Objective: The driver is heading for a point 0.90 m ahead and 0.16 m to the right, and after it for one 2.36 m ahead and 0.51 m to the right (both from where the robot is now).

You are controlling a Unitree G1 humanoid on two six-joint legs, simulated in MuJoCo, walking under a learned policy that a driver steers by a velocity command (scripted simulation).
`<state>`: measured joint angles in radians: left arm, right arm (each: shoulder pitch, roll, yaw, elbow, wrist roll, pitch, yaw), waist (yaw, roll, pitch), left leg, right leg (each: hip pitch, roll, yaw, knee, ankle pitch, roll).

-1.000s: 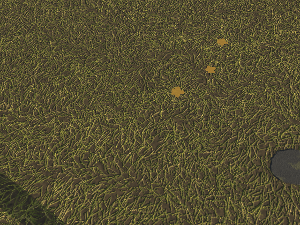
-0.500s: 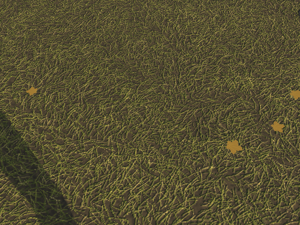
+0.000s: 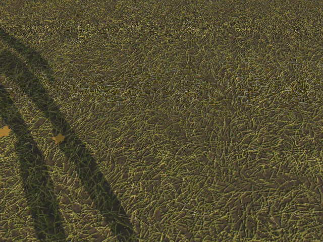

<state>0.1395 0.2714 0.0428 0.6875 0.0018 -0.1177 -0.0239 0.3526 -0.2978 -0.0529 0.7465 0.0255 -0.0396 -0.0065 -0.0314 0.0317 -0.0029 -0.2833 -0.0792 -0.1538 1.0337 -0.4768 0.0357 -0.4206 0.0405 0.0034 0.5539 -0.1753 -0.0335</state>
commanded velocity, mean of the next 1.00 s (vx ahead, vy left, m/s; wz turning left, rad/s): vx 0.50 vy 0.00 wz -0.35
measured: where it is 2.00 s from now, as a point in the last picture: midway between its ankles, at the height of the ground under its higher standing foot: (213, 134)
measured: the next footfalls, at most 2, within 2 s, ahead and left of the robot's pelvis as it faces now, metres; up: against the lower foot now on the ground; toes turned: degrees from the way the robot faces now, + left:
left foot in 0.38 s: +0.36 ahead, +0.12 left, +0.00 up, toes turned -11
right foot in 0.88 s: +0.54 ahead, -0.22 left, +0.00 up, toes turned -28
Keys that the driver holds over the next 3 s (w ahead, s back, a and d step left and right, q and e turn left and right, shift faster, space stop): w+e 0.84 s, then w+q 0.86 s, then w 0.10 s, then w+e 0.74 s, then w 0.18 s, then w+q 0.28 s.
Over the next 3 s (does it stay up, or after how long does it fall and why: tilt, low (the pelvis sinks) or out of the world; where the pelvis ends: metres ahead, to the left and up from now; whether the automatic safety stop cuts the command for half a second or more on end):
stays up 1.55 -0.40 0.01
